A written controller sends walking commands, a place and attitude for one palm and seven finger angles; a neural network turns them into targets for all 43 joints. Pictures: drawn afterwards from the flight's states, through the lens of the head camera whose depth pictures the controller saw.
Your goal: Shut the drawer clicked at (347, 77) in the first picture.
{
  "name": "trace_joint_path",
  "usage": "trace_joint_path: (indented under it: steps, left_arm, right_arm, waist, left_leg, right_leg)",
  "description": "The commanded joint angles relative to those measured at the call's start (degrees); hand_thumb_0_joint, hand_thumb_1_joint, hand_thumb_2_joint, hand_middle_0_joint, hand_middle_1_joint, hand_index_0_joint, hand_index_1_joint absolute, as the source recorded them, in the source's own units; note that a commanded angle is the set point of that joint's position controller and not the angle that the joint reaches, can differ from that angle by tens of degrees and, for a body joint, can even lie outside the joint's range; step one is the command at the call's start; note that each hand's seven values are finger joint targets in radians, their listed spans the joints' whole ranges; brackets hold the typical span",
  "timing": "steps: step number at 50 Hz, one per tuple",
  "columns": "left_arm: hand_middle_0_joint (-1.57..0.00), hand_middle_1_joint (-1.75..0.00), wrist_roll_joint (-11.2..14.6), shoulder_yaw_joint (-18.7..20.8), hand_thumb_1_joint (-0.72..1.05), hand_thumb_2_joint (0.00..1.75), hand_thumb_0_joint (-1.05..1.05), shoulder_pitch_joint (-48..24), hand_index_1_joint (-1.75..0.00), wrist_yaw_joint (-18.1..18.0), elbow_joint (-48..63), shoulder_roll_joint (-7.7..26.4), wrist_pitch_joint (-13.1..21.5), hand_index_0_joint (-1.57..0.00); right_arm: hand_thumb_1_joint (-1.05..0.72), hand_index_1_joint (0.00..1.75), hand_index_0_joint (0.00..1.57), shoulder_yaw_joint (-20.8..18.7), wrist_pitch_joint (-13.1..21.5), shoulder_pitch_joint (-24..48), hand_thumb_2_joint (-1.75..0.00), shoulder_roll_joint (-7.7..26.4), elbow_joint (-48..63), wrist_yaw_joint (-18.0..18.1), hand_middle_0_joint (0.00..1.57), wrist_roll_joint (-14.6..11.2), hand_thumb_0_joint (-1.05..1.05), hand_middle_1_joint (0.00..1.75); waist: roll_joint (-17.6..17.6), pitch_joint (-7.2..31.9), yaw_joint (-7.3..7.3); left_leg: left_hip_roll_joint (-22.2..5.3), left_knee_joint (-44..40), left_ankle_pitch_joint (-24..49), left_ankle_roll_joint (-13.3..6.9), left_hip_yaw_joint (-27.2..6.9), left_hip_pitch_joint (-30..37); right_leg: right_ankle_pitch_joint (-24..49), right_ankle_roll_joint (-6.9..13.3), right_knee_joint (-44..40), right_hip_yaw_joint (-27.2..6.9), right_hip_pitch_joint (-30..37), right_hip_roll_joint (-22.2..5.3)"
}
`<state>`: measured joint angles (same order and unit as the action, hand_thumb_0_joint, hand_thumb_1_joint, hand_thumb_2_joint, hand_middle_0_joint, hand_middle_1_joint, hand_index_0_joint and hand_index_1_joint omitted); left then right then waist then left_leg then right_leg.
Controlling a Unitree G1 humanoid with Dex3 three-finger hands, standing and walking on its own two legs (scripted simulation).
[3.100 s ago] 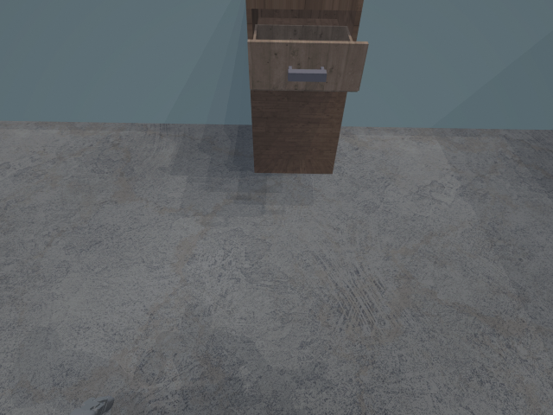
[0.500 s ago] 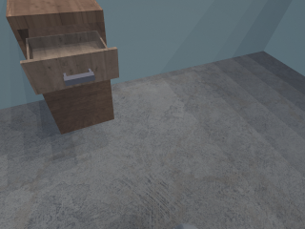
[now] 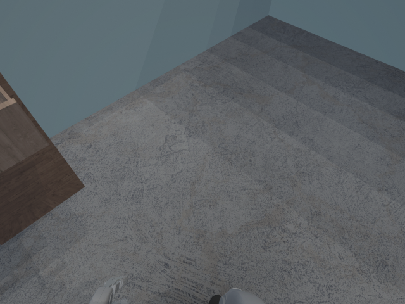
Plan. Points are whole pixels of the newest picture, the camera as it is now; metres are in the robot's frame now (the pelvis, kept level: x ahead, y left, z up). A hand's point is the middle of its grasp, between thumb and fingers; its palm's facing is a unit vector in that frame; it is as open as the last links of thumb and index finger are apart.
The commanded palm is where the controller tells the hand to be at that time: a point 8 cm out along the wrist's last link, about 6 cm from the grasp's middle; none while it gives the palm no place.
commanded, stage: turn to face it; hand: left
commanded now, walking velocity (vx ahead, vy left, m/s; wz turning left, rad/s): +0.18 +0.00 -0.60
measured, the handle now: out of the picture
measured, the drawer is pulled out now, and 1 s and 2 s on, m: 0.29 0.29 0.29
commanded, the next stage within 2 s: take the last steps up to it in 1.60 s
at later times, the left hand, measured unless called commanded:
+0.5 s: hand out of the picture +0.14 +0.22 -0.16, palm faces +0.16 -0.97 -0.16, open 7.3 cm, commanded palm none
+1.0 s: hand (94, 285) +0.17 +0.23 -0.12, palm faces +0.33 -0.90 -0.27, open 7.4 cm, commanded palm none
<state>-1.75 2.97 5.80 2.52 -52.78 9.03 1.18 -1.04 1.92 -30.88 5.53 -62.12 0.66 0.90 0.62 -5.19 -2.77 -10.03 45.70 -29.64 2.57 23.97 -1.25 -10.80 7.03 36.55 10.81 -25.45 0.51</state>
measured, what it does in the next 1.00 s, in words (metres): walks ahead, turning left: left foot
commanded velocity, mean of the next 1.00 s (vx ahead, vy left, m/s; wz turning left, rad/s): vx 0.01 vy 0.00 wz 0.54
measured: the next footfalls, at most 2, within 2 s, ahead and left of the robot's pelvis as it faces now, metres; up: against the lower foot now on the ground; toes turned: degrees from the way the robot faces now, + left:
left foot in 0.46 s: +0.17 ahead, +0.13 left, +0.00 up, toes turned +10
right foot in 1.02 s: +0.18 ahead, -0.11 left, +0.00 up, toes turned +20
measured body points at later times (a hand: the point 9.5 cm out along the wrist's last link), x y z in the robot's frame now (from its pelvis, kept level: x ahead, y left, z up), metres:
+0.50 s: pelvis +0.11 +0.04 +0.01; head +0.11 +0.06 +0.46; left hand +0.14 +0.27 -0.15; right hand +0.20 -0.19 -0.12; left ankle +0.13 +0.13 -0.71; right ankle +0.09 -0.06 -0.70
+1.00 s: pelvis +0.11 +0.00 +0.02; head +0.15 -0.01 +0.47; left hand +0.16 +0.28 -0.10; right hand +0.22 -0.24 -0.13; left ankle +0.13 +0.13 -0.71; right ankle +0.14 -0.13 -0.70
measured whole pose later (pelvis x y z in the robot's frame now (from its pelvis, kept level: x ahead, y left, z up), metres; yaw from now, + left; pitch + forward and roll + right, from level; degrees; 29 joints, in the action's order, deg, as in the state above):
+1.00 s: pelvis +0.11 +0.00 +0.02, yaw +19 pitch +1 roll +0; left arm -0.1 3.7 6.6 -1.3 -50.8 12.1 -1.9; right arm -4.6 -3.0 -14.9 13.4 -54.2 0.2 1.3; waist -2.2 -2.6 -2.7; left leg 3.7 29.0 -9.8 0.0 -8.3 -20.4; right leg -20.1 -4.4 35.2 -0.5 -16.9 -0.3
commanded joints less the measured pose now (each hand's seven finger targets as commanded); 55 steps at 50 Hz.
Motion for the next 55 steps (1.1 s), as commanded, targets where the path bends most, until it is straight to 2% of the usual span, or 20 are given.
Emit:
trace_joint_path:
  steps: [1, 3, 7, 12, 18, 21, 22, 23, 24, 25, 26, 30, 42, 48, 49, 50, 51, 52, 53, 55]
  left_arm:
    - [-0.20, -0.30, 2.2, 4.7, 0.90, 0.90, 0.00, 18.8, -0.30, -3.2, -1.2, 17.1, 0.5, -0.20]
    - [-0.20, -0.30, 2.1, 3.4, 0.90, 0.90, 0.00, 12.0, -0.30, -3.3, 0.4, 13.1, 1.1, -0.20]
    - [-0.20, -0.30, 0.7, 1.7, 0.90, 0.90, 0.00, 6.4, -0.30, -4.1, 0.8, 8.6, 2.1, -0.20]
    - [-0.20, -0.30, 0.7, 0.2, 0.90, 0.90, 0.00, 7.7, -0.30, -3.9, -1.2, 6.2, 2.0, -0.20]
    - [-0.20, -0.30, 0.4, 1.3, 0.90, 0.90, 0.00, 11.9, -0.30, -4.3, -2.6, 9.1, 0.5, -0.20]
    - [-0.20, -0.30, 0.7, 2.1, 0.90, 0.90, 0.00, 11.1, -0.30, -4.6, -2.2, 10.1, -0.3, -0.20]
    - [-0.20, -0.30, 0.9, 2.2, 0.90, 0.90, 0.00, 11.1, -0.30, -4.6, -1.8, 9.9, -0.7, -0.20]
    - [-0.20, -0.30, 1.5, 2.1, 0.90, 0.90, 0.00, 12.0, -0.30, -4.3, -0.4, 7.4, -1.0, -0.20]
    - [-0.20, -0.30, 1.4, 1.5, 0.90, 0.90, 0.00, 10.0, -0.30, -4.4, 1.6, 6.1, -1.1, -0.20]
    - [-0.20, -0.30, 1.0, 1.5, 0.90, 0.90, 0.00, 7.6, -0.30, -4.6, 2.3, 7.8, -1.4, -0.20]
    - [-0.20, -0.30, 0.6, 2.1, 0.90, 0.90, 0.00, 6.3, -0.30, -4.5, 1.6, 7.2, -1.7, -0.20]
    - [-0.20, -0.30, 0.6, 2.7, 0.90, 0.90, 0.00, 7.3, -0.30, -3.5, 0.6, 7.4, -2.2, -0.20]
    - [-0.20, -0.30, 1.2, 2.6, 0.90, 0.90, 0.00, 1.4, -0.30, -4.0, 4.1, 7.9, -2.6, -0.20]
    - [-0.20, -0.30, 1.8, 2.6, 0.90, 0.90, 0.00, 7.6, -0.30, -4.4, 3.8, 9.1, -2.2, -0.20]
    - [-0.20, -0.30, 1.7, 3.0, 0.90, 0.90, 0.00, 10.1, -0.30, -4.6, 3.5, 10.2, -1.8, -0.20]
    - [-0.20, -0.30, 0.9, 3.7, 0.90, 0.90, 0.00, 11.3, -0.30, -5.0, 3.7, 14.7, -1.2, -0.20]
    - [-0.20, -0.30, 0.2, 4.1, 0.90, 0.90, 0.00, 10.0, -0.30, -5.1, 5.0, 19.2, -1.3, -0.20]
    - [-0.20, -0.30, 0.8, 3.4, 0.90, 0.90, 0.00, 7.4, -0.30, -5.1, 6.3, 18.0, -1.7, -0.20]
    - [-0.20, -0.30, 0.8, 2.9, 0.90, 0.90, 0.00, 2.9, -0.30, -5.2, 7.2, 14.4, -1.2, -0.20]
    - [-0.20, -0.30, 1.0, 2.1, 0.90, 0.90, 0.00, 0.0, -0.30, -4.9, 7.7, 12.2, -0.9, -0.20]
  right_arm:
    - [-0.90, 0.30, 0.20, -3.0, 1.6, 9.1, -0.90, 8.7, 10.4, 1.4, 0.20, -1.1, 0.00, 0.30]
    - [-0.90, 0.30, 0.20, -3.1, 0.3, 10.8, -0.90, 8.7, 10.3, 0.7, 0.20, -0.4, 0.00, 0.30]
    - [-0.90, 0.30, 0.20, -2.1, -2.2, 4.6, -0.90, 6.0, 5.8, 0.9, 0.20, 0.5, 0.00, 0.30]
    - [-0.90, 0.30, 0.20, -1.2, -2.7, 9.3, -0.90, 5.3, 5.6, 0.4, 0.20, 0.0, 0.00, 0.30]
    - [-0.90, 0.30, 0.20, -1.3, -2.2, 20.5, -0.90, 7.2, 8.8, -0.3, 0.20, -0.1, 0.00, 0.30]
    - [-0.90, 0.30, 0.20, -1.8, -2.4, 17.9, -0.90, 8.5, 8.7, -0.7, 0.20, 0.2, 0.00, 0.30]
    - [-0.90, 0.30, 0.20, -2.3, -2.3, 14.4, -0.90, 10.1, 8.0, -0.8, 0.20, 0.3, 0.00, 0.30]
    - [-0.90, 0.30, 0.20, -3.3, -2.0, 11.5, -0.90, 14.9, 8.2, -0.5, 0.20, 0.8, 0.00, 0.30]
    - [-0.90, 0.30, 0.20, -3.9, -2.2, 9.5, -0.90, 17.0, 8.2, -0.2, 0.20, 0.6, 0.00, 0.30]
    - [-0.90, 0.30, 0.20, -3.8, -2.5, 9.6, -0.90, 17.2, 7.8, 0.0, 0.20, 0.6, 0.00, 0.30]
    - [-0.90, 0.30, 0.20, -3.6, -2.3, 11.9, -0.90, 15.7, 8.4, 0.5, 0.20, 0.6, 0.00, 0.30]
    - [-0.90, 0.30, 0.20, -3.5, -1.7, 16.8, -0.90, 14.7, 10.6, 0.8, 0.20, 0.2, 0.00, 0.30]
    - [-0.90, 0.30, 0.20, -5.8, -2.7, 13.2, -0.90, 17.8, 10.1, 0.4, 0.20, 0.4, 0.00, 0.30]
    - [-0.90, 0.30, 0.20, -6.5, -3.6, 18.4, -0.90, 18.5, 12.4, -0.1, 0.20, 0.3, 0.00, 0.30]
    - [-0.90, 0.30, 0.20, -6.4, -3.8, 19.4, -0.90, 17.7, 13.1, -0.3, 0.20, 0.0, 0.00, 0.30]
    - [-0.90, 0.30, 0.20, -6.0, -3.9, 18.7, -0.90, 14.1, 13.7, -0.6, 0.20, -0.7, 0.00, 0.30]
    - [-0.90, 0.30, 0.20, -5.7, -3.7, 18.5, -0.90, 11.5, 15.2, -0.5, 0.20, -0.2, 0.00, 0.30]
    - [-0.90, 0.30, 0.20, -6.3, -3.9, 19.3, -0.90, 15.0, 15.0, -0.6, 0.20, 0.7, 0.00, 0.30]
    - [-0.90, 0.30, 0.20, -6.3, -4.4, 18.5, -0.90, 15.0, 13.9, -1.2, 0.20, 0.8, 0.00, 0.30]
    - [-0.90, 0.30, 0.20, -6.2, -5.0, 16.8, -0.90, 14.2, 12.0, -1.8, 0.20, 0.6, 0.00, 0.30]
  waist:
    - [0.9, 15.5, 8.79]
    - [0.1, 9.6, 4.48]
    - [0.7, 8.3, -1.34]
    - [5.5, 7.7, -0.29]
    - [7.0, 3.4, 4.62]
    - [3.9, 3.5, 3.09]
    - [-1.3, 5.4, 1.60]
    - [-13.9, 7.1, 1.01]
    - [-18.3, 6.6, 0.48]
    - [-11.7, 6.7, 0.37]
    - [-10.7, 5.4, 0.86]
    - [-4.9, 7.3, 2.78]
    - [-10.2, 9.0, 0.11]
    - [-11.7, 9.5, 3.34]
    - [-8.4, 10.2, 4.85]
    - [4.1, 10.4, 5.53]
    - [18.8, 7.2, 5.52]
    - [12.4, 5.7, 4.63]
    - [10.1, 2.9, 1.99]
    - [8.7, 1.1, 0.01]
  left_leg:
    - [2.1, 42.1, -2.0, 0.4, -20.6, -36.1]
    - [-0.4, 36.7, 6.8, 1.1, -23.5, -33.2]
    - [1.2, 27.2, 11.0, 1.0, -22.8, -25.9]
    - [3.0, 11.4, 14.8, 0.9, -22.4, -22.3]
    - [5.0, -2.0, 8.3, 0.4, -19.9, -22.9]
    - [5.2, -12.9, 14.5, -0.5, -19.7, -15.8]
    - [4.1, -18.3, 24.5, -1.7, -22.1, -9.8]
    - [-7.1, -22.5, 41.6, -7.5, -37.7, -4.2]
    - [-15.0, -26.1, 58.0, -15.1, -47.3, -3.1]
    - [-14.2, -26.2, 49.4, -16.4, -45.3, -5.2]
    - [-11.2, -28.2, 41.2, -15.1, -44.2, -8.0]
    - [-4.8, -28.5, 35.9, -11.7, -37.5, -7.9]
    - [-2.4, -26.1, 35.6, -12.9, -44.9, -4.5]
    - [1.4, -22.9, 30.0, -10.2, -48.0, -15.9]
    - [3.6, -20.7, 23.7, -7.9, -46.4, -21.0]
    - [8.9, -11.0, 10.4, -3.7, -40.3, -31.9]
    - [15.8, 4.4, -3.4, 0.8, -28.1, -39.7]
    - [11.9, 13.9, -2.8, -0.3, -30.3, -35.2]
    - [10.4, 18.2, 2.3, -0.4, -31.0, -34.1]
    - [9.0, 23.3, 7.4, 0.8, -27.8, -33.1]
  right_leg:
    - [47.9, 13.5, -11.0, -32.6, 37.1, -24.6]
    - [33.2, 5.4, -15.3, -27.4, 21.6, -18.5]
    - [32.9, 3.4, -17.9, -15.1, 8.3, -13.3]
    - [24.1, 1.3, -19.4, -10.5, 8.4, -11.1]
    - [24.2, 2.1, -16.7, -11.8, 16.6, -17.2]
    - [19.4, -0.8, -9.7, -8.3, 15.3, -17.2]
    - [14.9, -3.6, -2.7, -5.2, 12.3, -15.0]
    - [-2.1, -8.2, 8.5, -1.1, 3.0, -8.1]
    - [-26.9, -10.4, 20.9, -3.6, -4.1, -3.6]
    - [-25.6, -9.6, 26.5, -8.2, -4.0, -4.8]
    - [-21.8, -9.8, 28.9, -9.7, -5.9, -5.5]
    - [-10.7, -11.1, 29.8, -10.9, -5.9, -5.6]
    - [-14.6, -12.6, 14.2, -11.5, -3.4, -2.9]
    - [-7.7, -10.9, -4.7, -11.0, 13.7, -0.1]
    - [-2.9, -10.6, -13.3, -11.2, 21.0, -1.5]
    - [-7.5, -7.8, -22.5, -21.8, 29.8, -12.8]
    - [-7.9, -2.0, -25.4, -35.9, 26.3, -27.9]
    - [-8.1, 0.2, -24.9, -32.2, 15.5, -28.8]
    - [-7.8, -0.5, -25.3, -26.5, 11.3, -24.2]
    - [1.5, -1.9, -22.0, -18.6, 10.5, -19.1]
